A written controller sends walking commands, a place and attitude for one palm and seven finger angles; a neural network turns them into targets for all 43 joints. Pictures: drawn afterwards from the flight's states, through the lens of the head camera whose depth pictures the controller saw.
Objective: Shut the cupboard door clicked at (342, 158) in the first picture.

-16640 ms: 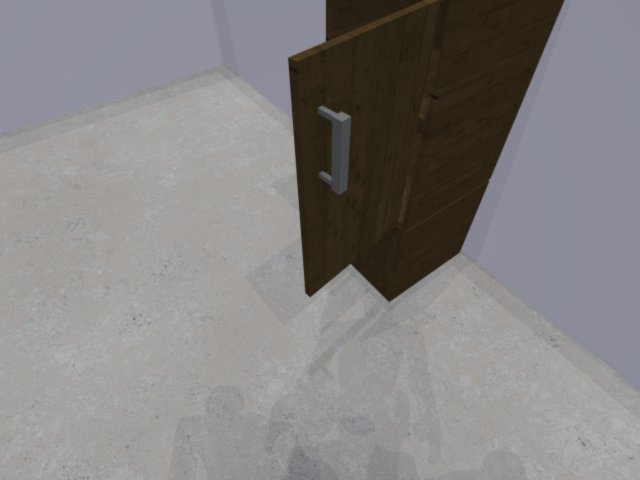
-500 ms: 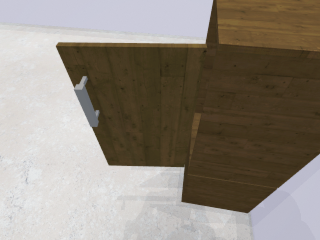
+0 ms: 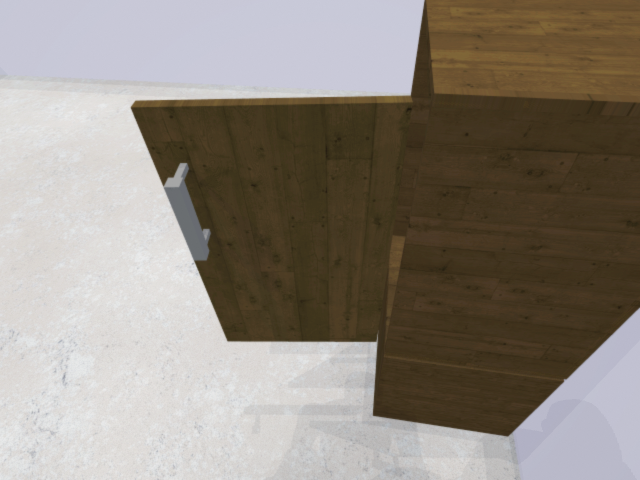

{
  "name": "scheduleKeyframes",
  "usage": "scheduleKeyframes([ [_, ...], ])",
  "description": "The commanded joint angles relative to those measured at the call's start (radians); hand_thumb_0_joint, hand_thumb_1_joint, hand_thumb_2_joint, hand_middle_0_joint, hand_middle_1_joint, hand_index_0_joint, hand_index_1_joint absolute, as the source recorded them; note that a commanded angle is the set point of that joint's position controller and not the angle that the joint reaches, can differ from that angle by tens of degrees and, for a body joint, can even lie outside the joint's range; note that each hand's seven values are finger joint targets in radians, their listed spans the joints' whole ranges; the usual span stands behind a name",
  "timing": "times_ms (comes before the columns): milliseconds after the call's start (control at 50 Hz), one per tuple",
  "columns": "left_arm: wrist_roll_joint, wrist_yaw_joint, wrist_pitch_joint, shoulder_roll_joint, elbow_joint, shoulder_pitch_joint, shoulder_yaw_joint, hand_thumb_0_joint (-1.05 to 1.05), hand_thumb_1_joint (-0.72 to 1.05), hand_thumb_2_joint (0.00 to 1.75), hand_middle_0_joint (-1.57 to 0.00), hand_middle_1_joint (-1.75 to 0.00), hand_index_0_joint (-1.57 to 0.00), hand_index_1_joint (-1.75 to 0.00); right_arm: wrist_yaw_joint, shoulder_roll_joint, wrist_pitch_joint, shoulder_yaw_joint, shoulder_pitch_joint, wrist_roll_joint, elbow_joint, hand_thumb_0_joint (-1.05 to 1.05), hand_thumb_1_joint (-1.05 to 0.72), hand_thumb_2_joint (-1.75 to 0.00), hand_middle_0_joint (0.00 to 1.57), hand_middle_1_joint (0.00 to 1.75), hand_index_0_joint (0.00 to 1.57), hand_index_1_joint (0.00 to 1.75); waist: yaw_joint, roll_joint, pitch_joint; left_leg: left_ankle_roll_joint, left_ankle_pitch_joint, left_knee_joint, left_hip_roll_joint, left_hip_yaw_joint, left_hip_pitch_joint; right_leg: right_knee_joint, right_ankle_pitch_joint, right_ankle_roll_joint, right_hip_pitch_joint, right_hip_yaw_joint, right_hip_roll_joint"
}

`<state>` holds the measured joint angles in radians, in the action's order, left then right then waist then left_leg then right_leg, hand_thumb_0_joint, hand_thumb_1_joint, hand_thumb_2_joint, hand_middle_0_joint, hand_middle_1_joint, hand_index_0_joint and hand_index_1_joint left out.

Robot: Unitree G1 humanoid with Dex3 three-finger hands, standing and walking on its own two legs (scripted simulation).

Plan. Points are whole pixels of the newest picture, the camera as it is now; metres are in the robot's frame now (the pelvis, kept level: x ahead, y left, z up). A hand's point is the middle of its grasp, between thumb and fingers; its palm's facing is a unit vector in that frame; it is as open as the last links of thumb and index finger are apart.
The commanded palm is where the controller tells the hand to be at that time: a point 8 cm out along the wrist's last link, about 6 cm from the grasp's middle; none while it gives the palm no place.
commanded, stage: look again from close up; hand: left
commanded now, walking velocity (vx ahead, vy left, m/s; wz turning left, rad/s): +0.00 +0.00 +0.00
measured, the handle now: (192, 213) +0.46 +0.22 +0.09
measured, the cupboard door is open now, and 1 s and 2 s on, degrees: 98 98 98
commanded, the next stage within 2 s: raise the hand and make a fist in 0.30 s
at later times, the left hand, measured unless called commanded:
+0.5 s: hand out of the picture +0.09 +0.21 -0.12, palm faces +0.18 -0.96 -0.23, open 7.3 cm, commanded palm +0.11 +0.23 -0.06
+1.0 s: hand (158, 474) +0.14 +0.19 +0.01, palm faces +0.14 -0.99 -0.06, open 5.3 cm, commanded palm +0.12 +0.23 -0.01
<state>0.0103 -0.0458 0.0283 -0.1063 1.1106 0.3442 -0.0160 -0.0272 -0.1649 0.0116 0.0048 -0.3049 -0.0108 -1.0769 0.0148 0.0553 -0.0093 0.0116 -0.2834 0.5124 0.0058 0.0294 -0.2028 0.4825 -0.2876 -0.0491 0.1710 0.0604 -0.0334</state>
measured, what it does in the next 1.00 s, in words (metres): lowers itself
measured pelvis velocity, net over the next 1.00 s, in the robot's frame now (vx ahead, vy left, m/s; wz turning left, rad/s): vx -0.04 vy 0.00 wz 0.06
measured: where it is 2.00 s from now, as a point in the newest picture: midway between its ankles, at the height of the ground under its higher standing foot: outside the picture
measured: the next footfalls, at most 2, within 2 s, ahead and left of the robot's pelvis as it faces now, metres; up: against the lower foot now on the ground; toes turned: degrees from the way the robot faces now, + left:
none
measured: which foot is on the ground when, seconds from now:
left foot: down 0.00-1.00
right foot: down 0.00-1.00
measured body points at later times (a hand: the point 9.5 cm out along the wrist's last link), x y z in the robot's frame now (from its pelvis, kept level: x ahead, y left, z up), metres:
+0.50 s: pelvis +0.01 +0.02 +0.00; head +0.02 +0.02 +0.45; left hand +0.08 +0.26 -0.10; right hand +0.02 -0.21 -0.15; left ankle +0.00 +0.11 -0.74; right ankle -0.01 -0.09 -0.74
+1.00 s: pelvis -0.04 +0.00 -0.09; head +0.02 +0.00 +0.36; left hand +0.12 +0.24 +0.02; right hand +0.23 -0.19 -0.13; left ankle +0.00 +0.11 -0.74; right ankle -0.01 -0.09 -0.74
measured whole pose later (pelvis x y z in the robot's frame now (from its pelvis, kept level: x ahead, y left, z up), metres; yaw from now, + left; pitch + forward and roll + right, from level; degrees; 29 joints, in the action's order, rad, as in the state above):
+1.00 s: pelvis -0.04 +0.00 -0.09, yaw +3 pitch +12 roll -3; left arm -0.28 0.21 0.56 -0.19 -0.20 0.53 0.09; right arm -0.02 -0.24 0.25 0.01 -0.11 0.02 -0.48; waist -0.09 0.05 0.12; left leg 0.01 -0.52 1.20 0.00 -0.05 -0.88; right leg 1.15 -0.55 -0.07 0.81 0.16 0.00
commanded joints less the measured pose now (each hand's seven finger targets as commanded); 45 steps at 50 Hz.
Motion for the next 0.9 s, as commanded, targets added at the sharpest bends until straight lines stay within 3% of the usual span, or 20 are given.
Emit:
scheduleKeyframes([
  [0,0.0,0.004,0.007,-0.117,-0.047,0.035,0.017,0.0,0.9,0.9,-0.2,-0.3,-0.2,-0.3,0.003,-0.051,0.019,0.004,-0.066,-0.004,0.036,0.0,-0.9,-0.9,0.2,0.3,0.2,0.3,-0.012,-0.07,-0.149,0.027,0.024,-0.147,0.075,-0.093,-0.092,-0.133,-0.064,-0.019,0.101,-0.148,0.113],
  [160,-0.002,0.01,-0.002,-0.126,-0.051,0.034,0.017,0.0,0.9,0.9,-0.2,-0.3,-0.2,-0.3,0.0,-0.064,0.026,0.009,-0.074,-0.005,0.014,0.0,-0.9,-0.9,0.2,0.3,0.2,0.3,-0.027,-0.049,-0.105,0.039,0.006,-0.19,0.077,-0.109,-0.09,-0.1,-0.024,-0.011,0.051,-0.131,0.113],
  [360,-0.003,0.007,0.0,-0.128,-0.031,0.031,0.014,0.0,0.9,0.9,-0.2,-0.3,-0.2,-0.3,-0.008,-0.063,0.035,0.01,-0.075,0.001,-0.022,0.0,-0.9,-0.9,0.2,0.3,0.2,0.3,-0.025,-0.062,-0.05,0.041,0.21,-0.15,0.085,-0.087,-0.008,-0.078,0.159,-0.001,0.009,-0.121,0.131],
  [380,0.012,-0.031,0.016,-0.151,0.002,0.093,0.018,0.0,0.9,0.9,-0.2,-0.3,-0.2,-0.3,0.002,-0.101,0.033,-0.003,0.036,0.012,0.045,0.0,-0.9,-0.9,0.2,0.3,0.2,0.3,-0.058,-0.135,-0.083,0.009,0.246,0.034,0.103,-0.058,-0.075,-0.101,0.468,0.021,0.043,-0.157,0.179],
  [400,-0.118,-0.037,0.286,-0.693,-1.661,-0.801,0.379,0.0,0.9,0.9,-0.2,-0.3,-0.2,-0.3,-0.091,-0.344,0.226,-0.06,-0.052,0.013,0.363,0.0,-0.9,-0.9,0.2,0.3,0.2,0.3,0.16,0.02,0.32,0.046,0.404,-0.032,0.052,-0.06,0.23,0.04,0.395,0.037,0.085,-0.053,0.061],
  [420,-0.128,-0.033,0.195,-0.227,-1.381,-0.127,0.014,0.0,0.9,0.9,-0.22,-0.32,-0.22,-0.32,-0.093,-0.175,0.31,0.014,0.039,0.048,0.346,0.0,-0.9,-0.9,0.2,0.3,0.2,0.3,0.018,0.309,0.463,0.02,0.545,-0.038,0.034,-0.018,0.329,0.081,0.217,0.015,0.104,-0.016,0.003],
  [440,-0.171,-0.084,0.14,-0.234,-1.366,-0.126,0.062,0.0,0.9,0.9,-0.24,-0.34,-0.24,-0.34,-0.085,-0.202,0.348,0.005,0.047,0.044,0.286,0.0,-0.9,-0.9,0.2,0.3,0.2,0.3,0.0,0.246,0.412,-0.034,0.599,-0.057,0.054,-0.055,0.288,0.071,0.107,0.01,0.088,0.006,0.0],
  [460,-0.149,-0.078,0.009,0.044,-1.046,0.16,-0.095,0.0,0.9,0.9,-0.25,-0.36,-0.25,-0.36,-0.053,-0.142,0.358,0.003,0.056,0.054,0.252,0.0,-0.9,-0.9,0.2,0.3,0.2,0.3,0.012,0.172,0.209,-0.028,0.489,-0.089,0.057,-0.078,0.133,0.089,0.051,0.025,0.157,0.012,0.03],
  [480,-0.171,-0.084,0.027,0.008,-1.23,-0.013,-0.109,0.0,0.9,0.9,-0.27,-0.38,-0.27,-0.38,-0.041,-0.194,0.363,-0.018,0.036,0.061,0.305,0.0,-0.9,-0.9,0.2,0.3,0.2,0.3,0.042,0.127,0.081,-0.027,0.331,-0.063,0.046,-0.104,0.036,0.073,0.081,0.025,0.175,0.018,0.043],
  [520,-0.148,-0.061,0.111,-0.024,-1.188,-0.009,-0.063,0.0,0.9,0.9,-0.31,-0.42,-0.31,-0.42,-0.025,-0.213,0.383,-0.045,0.072,0.04,0.389,0.0,-0.9,-0.9,0.2,0.3,0.2,0.3,0.066,-0.098,-0.033,-0.01,0.156,0.011,0.016,-0.12,-0.111,0.062,0.059,0.028,0.279,0.039,0.04],
  [540,-0.15,-0.037,0.149,-0.036,-1.096,0.14,-0.002,0.0,0.9,0.9,-0.33,-0.44,-0.33,-0.44,-0.015,-0.207,0.384,-0.064,0.078,0.036,0.428,0.0,-0.9,-0.9,0.2,0.3,0.2,0.3,0.024,-0.195,-0.035,-0.009,0.13,0.047,0.001,-0.11,-0.18,0.074,0.022,0.022,0.3,0.045,0.038],
  [560,-0.166,0.004,0.204,0.018,-1.027,0.268,-0.02,0.0,0.9,0.9,-0.35,-0.46,-0.35,-0.46,-0.001,-0.195,0.381,-0.07,0.092,0.03,0.462,0.0,-0.9,-0.9,0.2,0.3,0.2,0.3,-0.006,-0.325,-0.029,-0.01,0.113,0.096,-0.005,-0.1,-0.236,0.116,-0.005,0.024,0.344,0.055,0.03],
  [600,-0.216,0.114,0.347,0.025,-0.975,0.445,0.041,0.0,0.9,0.9,-0.38,-0.5,-0.38,-0.5,0.023,-0.187,0.366,-0.092,0.125,0.016,0.515,0.0,-0.9,-0.9,0.2,0.3,0.2,0.3,-0.064,-0.456,0.044,-0.022,0.096,0.194,-0.025,-0.066,-0.35,0.209,0.02,0.028,0.371,0.049,0.028],
  [620,-0.242,0.181,0.424,0.009,-0.992,0.501,0.078,0.0,0.9,0.9,-0.4,-0.52,-0.4,-0.52,0.037,-0.189,0.349,-0.101,0.139,0.013,0.537,0.0,-0.9,-0.9,0.2,0.3,0.2,0.3,-0.09,-0.439,0.086,-0.033,0.105,0.236,-0.032,-0.048,-0.39,0.263,0.074,0.025,0.365,0.039,0.03],
  [660,-0.26,0.305,0.563,-0.066,-1.028,0.478,0.144,0.0,0.9,0.9,-0.44,-0.56,-0.44,-0.56,0.067,-0.197,0.316,-0.112,0.162,0.007,0.585,0.0,-0.9,-0.9,0.2,0.3,0.2,0.3,-0.109,-0.271,0.162,-0.051,0.167,0.318,-0.044,-0.034,-0.435,0.39,0.227,0.01,0.355,0.012,0.047],
  [680,-0.248,0.316,0.588,-0.147,-1.078,0.475,0.223,0.0,0.9,0.9,-0.46,-0.58,-0.46,-0.58,0.068,-0.193,0.301,-0.121,0.183,0.009,0.626,0.0,-0.9,-0.9,0.2,0.3,0.2,0.3,-0.132,-0.165,0.206,-0.04,0.198,0.348,-0.048,-0.018,-0.452,0.44,0.246,0.003,0.36,0.001,0.045],
  [740,-0.209,0.285,0.552,-0.22,-1.323,0.342,0.227,0.0,0.9,0.9,-0.51,-0.64,-0.51,-0.64,0.066,-0.178,0.257,-0.106,0.214,0.011,0.709,0.0,-0.9,-0.9,0.2,0.3,0.2,0.3,-0.139,0.164,0.253,-0.027,0.185,0.38,-0.044,-0.006,-0.451,0.502,0.141,-0.016,0.438,-0.012,0.035],
  [820,-0.24,0.202,0.584,-0.188,-1.634,0.102,0.17,0.0,0.9,0.9,-0.58,-0.72,-0.58,-0.72,0.041,-0.168,0.248,-0.087,0.147,0.011,0.754,0.0,-0.9,-0.9,0.2,0.3,0.2,0.3,-0.029,0.172,0.377,0.01,0.09,0.464,-0.024,-0.053,-0.4,0.481,0.06,0.0,0.547,-0.038,0.015],
  [840,-0.254,0.201,0.614,-0.185,-1.727,-0.005,0.144,0.0,0.9,0.9,-0.6,-0.74,-0.6,-0.74,0.03,-0.175,0.253,-0.08,0.129,0.008,0.752,0.0,-0.9,-0.9,0.2,0.3,0.2,0.3,0.014,0.089,0.393,0.019,0.062,0.489,-0.015,-0.07,-0.407,0.484,0.042,0.008,0.572,-0.043,0.005],
  [880,-0.272,0.235,0.647,-0.128,-1.678,-0.037,0.064,0.0,0.9,0.9,-0.64,-0.78,-0.64,-0.78,0.008,-0.189,0.272,-0.071,0.126,0.02,0.721,0.0,-0.9,-0.9,0.2,0.3,0.2,0.3,0.056,0.021,0.33,0.026,-0.021,0.517,-0.007,-0.09,-0.444,0.459,-0.046,0.013,0.637,-0.059,0.0],
])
